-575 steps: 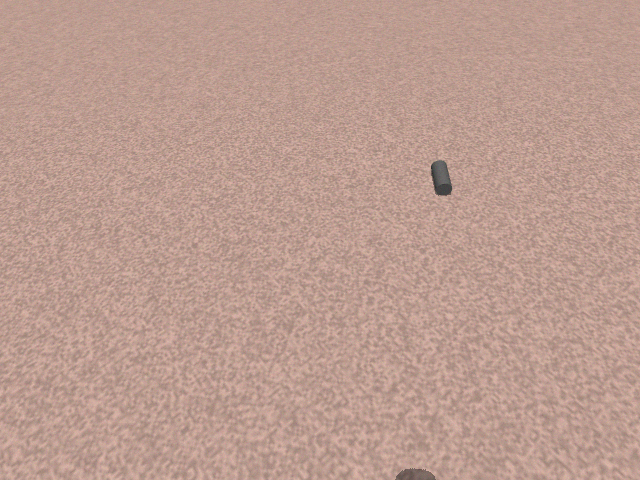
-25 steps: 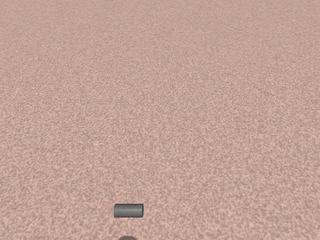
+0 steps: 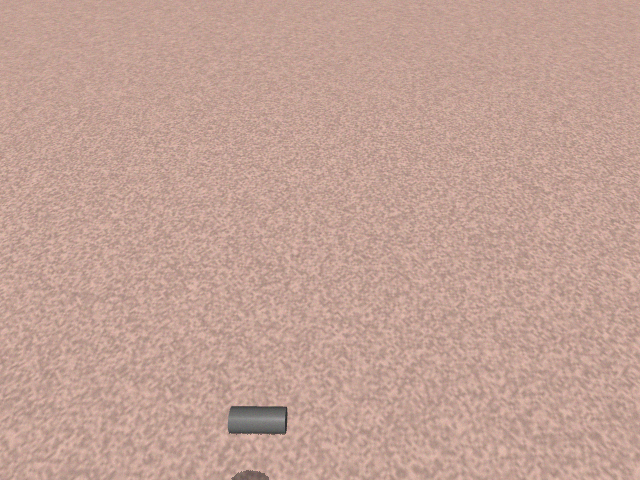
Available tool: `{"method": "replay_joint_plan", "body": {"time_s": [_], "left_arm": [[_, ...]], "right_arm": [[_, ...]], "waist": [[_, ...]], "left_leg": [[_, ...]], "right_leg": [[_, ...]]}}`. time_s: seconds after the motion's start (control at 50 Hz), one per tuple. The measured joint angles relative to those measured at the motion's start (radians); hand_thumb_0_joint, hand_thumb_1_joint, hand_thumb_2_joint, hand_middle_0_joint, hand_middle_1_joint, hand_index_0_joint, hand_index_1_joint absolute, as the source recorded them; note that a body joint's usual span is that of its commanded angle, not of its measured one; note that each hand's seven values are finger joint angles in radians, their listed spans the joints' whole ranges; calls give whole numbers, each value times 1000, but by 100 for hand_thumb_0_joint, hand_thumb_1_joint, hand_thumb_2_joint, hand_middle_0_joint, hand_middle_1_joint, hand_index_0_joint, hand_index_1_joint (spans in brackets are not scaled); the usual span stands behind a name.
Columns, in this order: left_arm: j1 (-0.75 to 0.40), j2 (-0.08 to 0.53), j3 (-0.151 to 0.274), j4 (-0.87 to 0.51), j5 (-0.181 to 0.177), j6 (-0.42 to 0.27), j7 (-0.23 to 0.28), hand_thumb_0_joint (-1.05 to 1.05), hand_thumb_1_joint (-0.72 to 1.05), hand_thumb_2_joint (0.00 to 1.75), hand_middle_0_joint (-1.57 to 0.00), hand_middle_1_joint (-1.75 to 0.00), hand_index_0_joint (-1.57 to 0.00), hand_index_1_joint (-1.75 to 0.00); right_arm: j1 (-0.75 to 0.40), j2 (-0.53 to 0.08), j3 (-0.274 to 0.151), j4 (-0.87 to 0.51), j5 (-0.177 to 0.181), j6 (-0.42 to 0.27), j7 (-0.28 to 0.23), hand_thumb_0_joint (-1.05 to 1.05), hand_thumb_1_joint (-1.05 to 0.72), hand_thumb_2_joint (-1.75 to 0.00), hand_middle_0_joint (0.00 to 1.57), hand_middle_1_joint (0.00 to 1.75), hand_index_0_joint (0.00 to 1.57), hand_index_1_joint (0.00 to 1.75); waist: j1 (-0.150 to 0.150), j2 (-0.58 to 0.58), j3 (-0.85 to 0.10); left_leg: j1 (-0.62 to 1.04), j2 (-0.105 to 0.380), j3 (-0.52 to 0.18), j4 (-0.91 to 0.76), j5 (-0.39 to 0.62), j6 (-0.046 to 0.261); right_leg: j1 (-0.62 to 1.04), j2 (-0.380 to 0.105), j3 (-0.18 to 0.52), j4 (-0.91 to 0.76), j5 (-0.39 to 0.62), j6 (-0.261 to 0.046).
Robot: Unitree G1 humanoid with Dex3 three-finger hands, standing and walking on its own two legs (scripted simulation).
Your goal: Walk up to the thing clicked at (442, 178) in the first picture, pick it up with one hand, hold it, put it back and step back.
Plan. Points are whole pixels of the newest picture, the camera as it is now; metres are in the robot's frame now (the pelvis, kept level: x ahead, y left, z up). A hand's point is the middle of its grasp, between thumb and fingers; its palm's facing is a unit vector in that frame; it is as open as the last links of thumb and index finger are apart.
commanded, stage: walk up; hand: left
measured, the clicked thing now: (258, 419) +0.40 +0.22 -0.75
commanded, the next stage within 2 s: stand in 0.38 s
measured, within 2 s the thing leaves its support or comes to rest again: neither
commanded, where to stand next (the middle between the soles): +0.02 -0.02 m, yaw +1 degrees
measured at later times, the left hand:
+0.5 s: hand out of the picture +0.08 +0.25 -0.15, palm faces -0.01 -0.95 -0.32, open 7.4 cm
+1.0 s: hand out of the picture +0.09 +0.25 -0.15, palm faces -0.02 -0.94 -0.34, open 7.4 cm
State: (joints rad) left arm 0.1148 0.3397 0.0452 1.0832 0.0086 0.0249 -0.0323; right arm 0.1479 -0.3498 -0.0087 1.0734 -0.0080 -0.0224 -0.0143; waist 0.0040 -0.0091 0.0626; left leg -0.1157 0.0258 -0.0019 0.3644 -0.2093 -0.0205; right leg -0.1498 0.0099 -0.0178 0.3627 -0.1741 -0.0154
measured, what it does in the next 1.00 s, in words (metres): stands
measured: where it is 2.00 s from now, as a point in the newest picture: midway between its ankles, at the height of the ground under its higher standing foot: outside the picture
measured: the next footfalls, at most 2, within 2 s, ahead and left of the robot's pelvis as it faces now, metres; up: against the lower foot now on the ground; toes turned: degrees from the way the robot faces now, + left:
left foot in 1.74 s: -0.06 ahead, +0.16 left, +0.00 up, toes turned -1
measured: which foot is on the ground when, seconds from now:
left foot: down 0.00-1.00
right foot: down 0.00-1.00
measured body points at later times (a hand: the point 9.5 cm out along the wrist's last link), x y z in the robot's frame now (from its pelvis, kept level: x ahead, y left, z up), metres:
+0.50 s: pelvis +0.00 +0.00 +0.00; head +0.02 +0.00 +0.45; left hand +0.08 +0.30 -0.13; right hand +0.08 -0.30 -0.13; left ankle -0.01 +0.13 -0.75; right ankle +0.02 -0.11 -0.75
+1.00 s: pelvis +0.01 +0.00 +0.00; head +0.02 +0.00 +0.45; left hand +0.09 +0.30 -0.13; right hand +0.09 -0.30 -0.13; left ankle -0.01 +0.13 -0.75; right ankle +0.02 -0.11 -0.75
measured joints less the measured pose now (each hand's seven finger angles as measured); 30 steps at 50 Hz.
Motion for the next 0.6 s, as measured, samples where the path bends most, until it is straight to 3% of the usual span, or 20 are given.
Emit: {"method": "replay_joint_plan", "body": {"time_s": [0.38, 0.6], "left_arm": [[-4, 0, -4, -1, 1, -4, 1, 0, 90, 90, -20, -30, -21, -30], [1, -1, -37, 36, -5, -35, 12, 0, 90, 90, -20, -30, -21, -30]], "right_arm": [[-15, -3, 1, 0, -1, 1, 2, 1, -90, -90, 20, 30, 20, 30], [-14, -1, 11, 34, -1, 10, 16, 1, -90, -90, 20, 30, 20, 30]], "waist": [[-2, 6, 0], [-4, 22, -6]], "left_leg": [[3, -2, -4, -13, 7, 0], [30, -6, -2, -50, 17, 0]], "right_leg": [[5, -2, -4, -12, 5, 1], [26, -6, -2, -37, 8, 5]]}}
